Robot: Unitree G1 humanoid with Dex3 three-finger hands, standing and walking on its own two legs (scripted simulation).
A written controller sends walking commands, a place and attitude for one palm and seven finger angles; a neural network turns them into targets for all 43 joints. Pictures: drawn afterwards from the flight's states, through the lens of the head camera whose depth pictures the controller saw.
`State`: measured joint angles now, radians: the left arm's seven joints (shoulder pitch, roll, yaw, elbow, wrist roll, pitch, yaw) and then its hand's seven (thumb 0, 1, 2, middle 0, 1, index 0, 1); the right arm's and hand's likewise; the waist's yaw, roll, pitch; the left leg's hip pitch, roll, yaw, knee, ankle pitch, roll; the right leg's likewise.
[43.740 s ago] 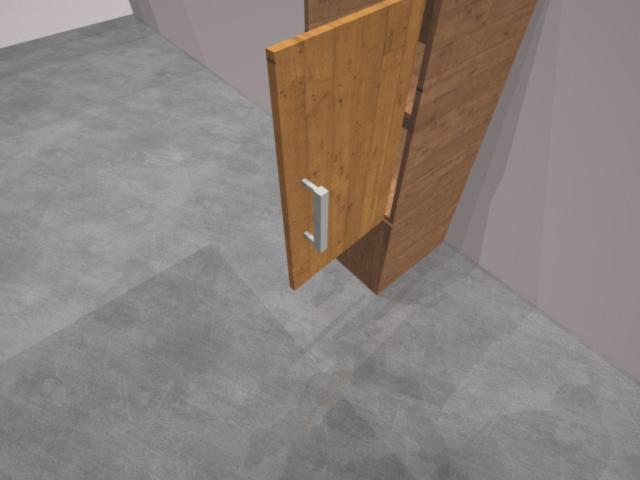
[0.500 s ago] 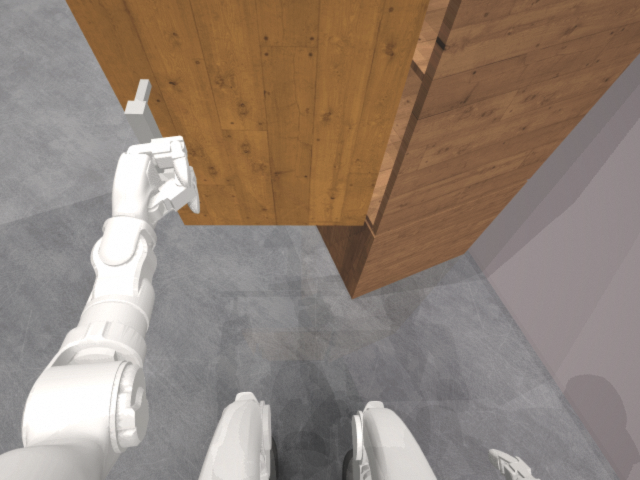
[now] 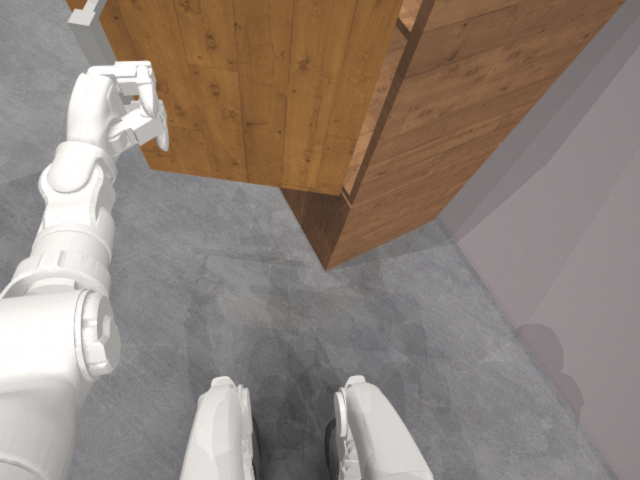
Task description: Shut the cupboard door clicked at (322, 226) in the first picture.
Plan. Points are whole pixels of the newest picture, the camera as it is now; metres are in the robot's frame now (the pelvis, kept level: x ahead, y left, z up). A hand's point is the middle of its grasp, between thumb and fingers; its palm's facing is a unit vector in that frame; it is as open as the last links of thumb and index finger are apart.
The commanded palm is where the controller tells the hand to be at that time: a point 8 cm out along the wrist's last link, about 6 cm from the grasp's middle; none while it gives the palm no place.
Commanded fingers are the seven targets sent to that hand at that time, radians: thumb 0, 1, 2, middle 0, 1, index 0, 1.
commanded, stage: push the door shut along its arc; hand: left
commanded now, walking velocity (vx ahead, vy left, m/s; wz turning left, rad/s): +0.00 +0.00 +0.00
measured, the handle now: (118, 71) +0.60 +0.21 +0.06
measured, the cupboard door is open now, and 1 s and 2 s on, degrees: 57 43 42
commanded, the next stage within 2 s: pull the fist back off the door in 0.80 s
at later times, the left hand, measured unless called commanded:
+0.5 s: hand (200, 77) +0.59 +0.11 +0.06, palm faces -0.27 -0.96 -0.03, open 3.1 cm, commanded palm +0.60 +0.13 +0.06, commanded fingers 0.00 0.90 0.90 -1.30 -1.50 -1.30 -1.50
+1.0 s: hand (212, 56) +0.62 +0.10 +0.07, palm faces -0.12 -0.99 +0.10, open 3.3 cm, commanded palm +0.62 +0.09 +0.06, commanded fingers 0.00 0.90 0.90 -1.30 -1.50 -1.30 -1.50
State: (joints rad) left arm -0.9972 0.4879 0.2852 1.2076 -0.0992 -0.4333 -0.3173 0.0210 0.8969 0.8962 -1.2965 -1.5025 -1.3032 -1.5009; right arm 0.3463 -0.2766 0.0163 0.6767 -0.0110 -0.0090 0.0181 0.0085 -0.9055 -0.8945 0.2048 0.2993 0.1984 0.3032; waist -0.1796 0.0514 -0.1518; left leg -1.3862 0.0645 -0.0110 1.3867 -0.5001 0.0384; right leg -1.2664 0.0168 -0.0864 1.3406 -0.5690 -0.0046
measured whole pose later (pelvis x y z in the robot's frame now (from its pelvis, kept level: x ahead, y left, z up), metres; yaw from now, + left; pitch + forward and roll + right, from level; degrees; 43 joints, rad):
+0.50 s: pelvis +0.00 +0.00 -0.02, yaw -2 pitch +33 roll -6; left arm -1.24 0.61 0.33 1.28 0.00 -0.31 -0.38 0.01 0.88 0.91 -1.29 -1.50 -1.30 -1.50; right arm 0.38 -0.26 0.05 0.65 -0.03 -0.02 0.02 0.01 -0.90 -0.89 0.21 0.30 0.20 0.30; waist -0.27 0.08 -0.13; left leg -1.52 0.09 -0.01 1.46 -0.53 0.04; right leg -1.40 0.04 -0.08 1.40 -0.59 0.00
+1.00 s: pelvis +0.00 -0.01 -0.03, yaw -2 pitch +35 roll -7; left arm -1.39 0.58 0.33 1.32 -0.02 -0.22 -0.20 0.05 0.90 0.95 -1.30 -1.50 -1.30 -1.50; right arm 0.38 -0.27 0.04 0.67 -0.07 -0.10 0.02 0.01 -0.91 -0.89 0.20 0.30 0.20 0.30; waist -0.28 0.06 -0.13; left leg -1.58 0.09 -0.05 1.49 -0.52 0.02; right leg -1.45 0.05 -0.12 1.42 -0.58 -0.02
